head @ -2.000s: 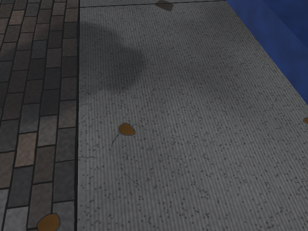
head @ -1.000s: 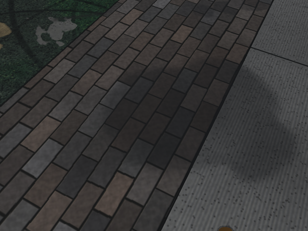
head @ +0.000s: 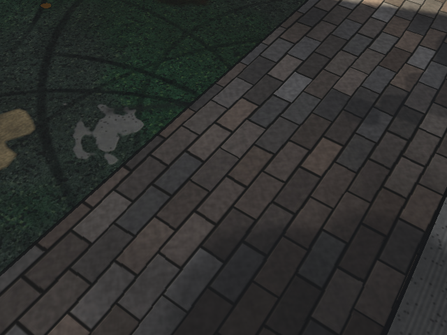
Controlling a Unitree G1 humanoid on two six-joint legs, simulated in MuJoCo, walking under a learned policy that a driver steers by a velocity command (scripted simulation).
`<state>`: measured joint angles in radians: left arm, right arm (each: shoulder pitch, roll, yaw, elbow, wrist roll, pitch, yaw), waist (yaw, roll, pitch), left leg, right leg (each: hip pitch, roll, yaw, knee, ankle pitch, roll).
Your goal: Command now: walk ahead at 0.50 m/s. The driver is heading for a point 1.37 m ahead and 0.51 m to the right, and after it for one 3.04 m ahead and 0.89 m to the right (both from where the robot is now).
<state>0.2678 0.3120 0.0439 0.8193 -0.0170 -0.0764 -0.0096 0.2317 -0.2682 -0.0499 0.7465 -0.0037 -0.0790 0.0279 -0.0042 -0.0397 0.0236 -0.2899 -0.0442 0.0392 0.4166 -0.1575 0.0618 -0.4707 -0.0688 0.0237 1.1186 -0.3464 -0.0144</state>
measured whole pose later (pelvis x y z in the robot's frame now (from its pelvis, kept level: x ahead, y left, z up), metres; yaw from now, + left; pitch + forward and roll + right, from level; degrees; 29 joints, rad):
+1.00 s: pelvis +0.54 -0.02 +0.00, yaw -9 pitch +2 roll +0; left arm 0.35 0.30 0.07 0.85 -0.03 -0.05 0.01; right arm 0.13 -0.25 -0.05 0.81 -0.01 -0.10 0.02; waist 0.02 -0.04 0.03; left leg -0.34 0.00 0.06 0.47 -0.16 0.02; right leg -0.40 -0.02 0.06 1.13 -0.40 -0.03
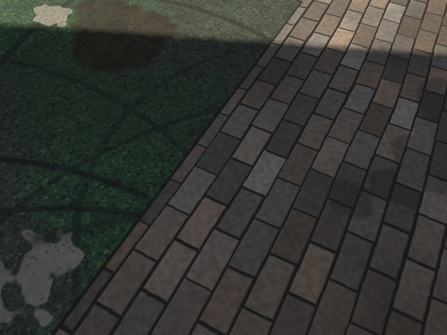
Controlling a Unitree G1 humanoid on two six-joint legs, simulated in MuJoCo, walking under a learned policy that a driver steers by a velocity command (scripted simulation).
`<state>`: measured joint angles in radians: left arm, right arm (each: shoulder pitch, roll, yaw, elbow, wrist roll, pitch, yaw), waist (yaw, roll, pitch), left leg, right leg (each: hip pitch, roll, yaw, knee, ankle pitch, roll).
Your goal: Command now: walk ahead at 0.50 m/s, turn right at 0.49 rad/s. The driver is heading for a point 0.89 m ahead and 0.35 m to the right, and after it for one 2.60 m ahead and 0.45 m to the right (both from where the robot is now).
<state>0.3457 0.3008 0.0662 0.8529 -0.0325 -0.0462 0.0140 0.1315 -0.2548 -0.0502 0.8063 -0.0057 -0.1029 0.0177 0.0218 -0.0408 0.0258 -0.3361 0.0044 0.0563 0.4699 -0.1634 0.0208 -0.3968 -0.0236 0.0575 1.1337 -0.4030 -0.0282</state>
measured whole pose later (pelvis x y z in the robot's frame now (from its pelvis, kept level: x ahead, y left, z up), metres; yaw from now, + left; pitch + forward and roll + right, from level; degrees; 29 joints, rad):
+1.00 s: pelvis +0.55 -0.15 -0.01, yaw -32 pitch +1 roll +1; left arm 0.36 0.29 0.06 0.77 -0.03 -0.04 0.02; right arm 0.13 -0.27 -0.06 0.78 0.00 -0.12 0.04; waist 0.02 -0.03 0.02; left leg -0.37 -0.05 0.01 0.50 -0.16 0.04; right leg -0.32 0.06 0.13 1.13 -0.44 -0.03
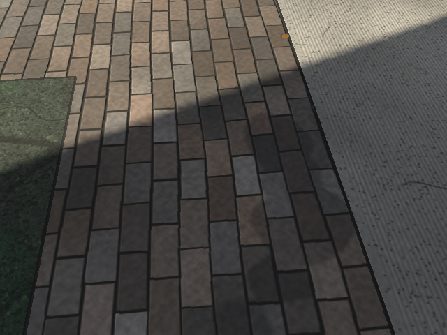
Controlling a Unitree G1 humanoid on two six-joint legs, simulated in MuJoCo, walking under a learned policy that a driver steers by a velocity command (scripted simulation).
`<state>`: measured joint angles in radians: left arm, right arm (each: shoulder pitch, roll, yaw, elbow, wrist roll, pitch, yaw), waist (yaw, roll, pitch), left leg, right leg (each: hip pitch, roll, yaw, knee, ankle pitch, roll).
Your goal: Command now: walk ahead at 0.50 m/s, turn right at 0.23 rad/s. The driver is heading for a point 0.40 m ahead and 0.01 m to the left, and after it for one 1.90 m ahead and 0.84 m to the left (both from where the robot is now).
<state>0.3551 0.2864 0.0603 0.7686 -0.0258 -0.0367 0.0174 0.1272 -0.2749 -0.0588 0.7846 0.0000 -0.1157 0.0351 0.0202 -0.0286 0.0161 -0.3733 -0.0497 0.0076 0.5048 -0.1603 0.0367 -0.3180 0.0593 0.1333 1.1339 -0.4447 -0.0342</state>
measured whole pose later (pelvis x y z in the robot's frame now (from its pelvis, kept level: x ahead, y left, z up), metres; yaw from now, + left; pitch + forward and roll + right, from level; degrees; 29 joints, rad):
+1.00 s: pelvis +0.34 -0.01 +0.01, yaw +19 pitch +2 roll -2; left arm 0.07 0.32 0.08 0.81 0.00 0.01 0.03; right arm 0.17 -0.31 -0.08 0.68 0.00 0.02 0.00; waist -0.01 -0.03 0.07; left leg -0.34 -0.02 -0.02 0.51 -0.20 0.05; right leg -0.49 -0.02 -0.02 1.08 -0.49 0.06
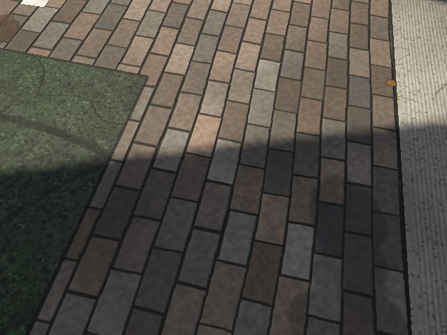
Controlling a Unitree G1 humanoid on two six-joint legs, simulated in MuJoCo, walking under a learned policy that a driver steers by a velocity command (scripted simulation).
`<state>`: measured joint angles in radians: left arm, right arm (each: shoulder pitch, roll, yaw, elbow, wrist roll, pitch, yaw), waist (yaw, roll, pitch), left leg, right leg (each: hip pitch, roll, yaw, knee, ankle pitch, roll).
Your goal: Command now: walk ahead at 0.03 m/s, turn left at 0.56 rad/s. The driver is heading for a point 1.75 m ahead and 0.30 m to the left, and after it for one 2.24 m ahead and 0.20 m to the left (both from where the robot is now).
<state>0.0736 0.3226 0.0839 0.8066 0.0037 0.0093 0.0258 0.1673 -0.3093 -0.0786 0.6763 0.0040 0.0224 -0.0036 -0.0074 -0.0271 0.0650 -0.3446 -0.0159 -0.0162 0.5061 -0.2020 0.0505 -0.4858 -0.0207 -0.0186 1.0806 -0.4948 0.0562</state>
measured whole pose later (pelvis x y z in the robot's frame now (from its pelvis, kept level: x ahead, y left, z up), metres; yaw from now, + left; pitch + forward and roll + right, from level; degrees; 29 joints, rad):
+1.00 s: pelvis +0.01 +0.00 +0.00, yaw +22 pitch -1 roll +1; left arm 0.17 0.30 0.04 0.89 0.01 0.01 0.01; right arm 0.11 -0.23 -0.02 0.75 -0.02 0.01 0.00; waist 0.03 -0.02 0.04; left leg -0.21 -0.04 -0.02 0.49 -0.27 0.02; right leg -0.20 -0.06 0.01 0.51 -0.27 0.05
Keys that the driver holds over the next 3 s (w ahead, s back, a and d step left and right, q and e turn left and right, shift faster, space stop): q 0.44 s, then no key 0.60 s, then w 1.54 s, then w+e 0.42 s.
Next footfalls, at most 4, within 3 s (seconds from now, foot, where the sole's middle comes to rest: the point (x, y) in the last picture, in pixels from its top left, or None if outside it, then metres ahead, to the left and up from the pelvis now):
0.32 right None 0.09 -0.14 -0.78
0.70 left None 0.00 0.11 -0.78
0.96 right None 0.09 -0.12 -0.78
1.58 left None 0.21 0.24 -0.78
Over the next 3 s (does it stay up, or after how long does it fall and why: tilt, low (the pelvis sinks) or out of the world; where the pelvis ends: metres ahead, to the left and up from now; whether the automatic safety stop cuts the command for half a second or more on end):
stays up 0.83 0.43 0.01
